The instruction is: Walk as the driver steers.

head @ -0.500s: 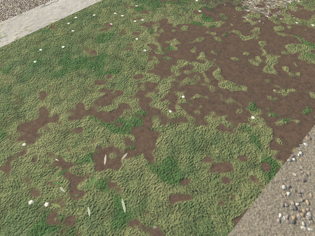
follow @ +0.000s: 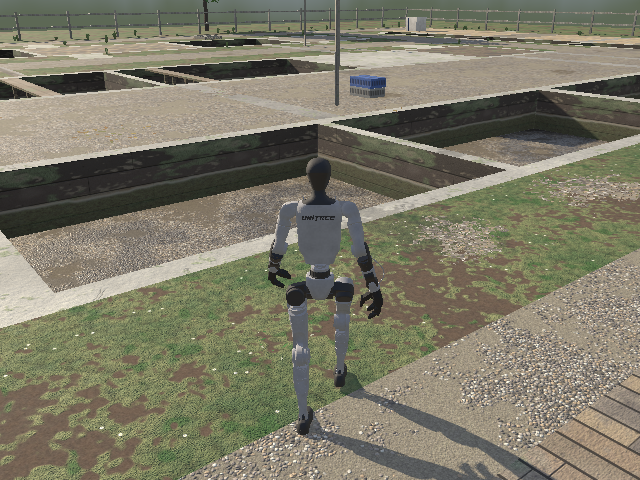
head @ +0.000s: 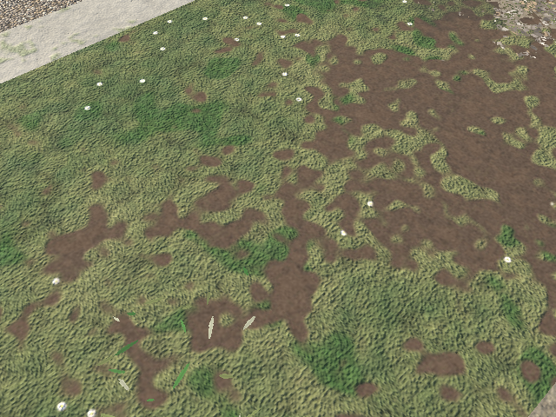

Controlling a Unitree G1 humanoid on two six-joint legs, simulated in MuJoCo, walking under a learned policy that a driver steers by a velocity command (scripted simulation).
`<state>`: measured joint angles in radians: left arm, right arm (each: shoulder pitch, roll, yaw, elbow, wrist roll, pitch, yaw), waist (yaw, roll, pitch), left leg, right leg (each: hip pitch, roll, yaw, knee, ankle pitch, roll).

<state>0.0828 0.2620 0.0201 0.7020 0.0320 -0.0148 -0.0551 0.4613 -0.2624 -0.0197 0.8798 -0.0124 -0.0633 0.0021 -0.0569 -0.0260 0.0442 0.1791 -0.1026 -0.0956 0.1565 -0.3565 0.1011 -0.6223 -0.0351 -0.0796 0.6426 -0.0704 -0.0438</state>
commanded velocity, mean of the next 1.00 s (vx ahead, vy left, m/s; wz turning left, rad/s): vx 0.49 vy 0.00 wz -0.04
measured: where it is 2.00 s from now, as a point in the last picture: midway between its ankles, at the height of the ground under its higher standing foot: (316, 193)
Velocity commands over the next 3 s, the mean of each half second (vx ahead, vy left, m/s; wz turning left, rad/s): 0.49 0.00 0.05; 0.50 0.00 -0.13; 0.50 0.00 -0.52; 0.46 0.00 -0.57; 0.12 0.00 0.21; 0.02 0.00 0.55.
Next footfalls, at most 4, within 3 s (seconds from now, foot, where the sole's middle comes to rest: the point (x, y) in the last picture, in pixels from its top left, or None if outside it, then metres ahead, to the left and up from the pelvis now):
0.06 right None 0.22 -0.09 -0.76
0.58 left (229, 388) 0.52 0.10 -0.76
1.14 right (302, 282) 0.80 -0.09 -0.76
1.66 left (277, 183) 1.15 -0.05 -0.76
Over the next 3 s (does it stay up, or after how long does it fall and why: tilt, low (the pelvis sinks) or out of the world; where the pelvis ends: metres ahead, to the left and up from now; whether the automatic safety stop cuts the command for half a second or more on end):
stays up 1.14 -0.19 0.01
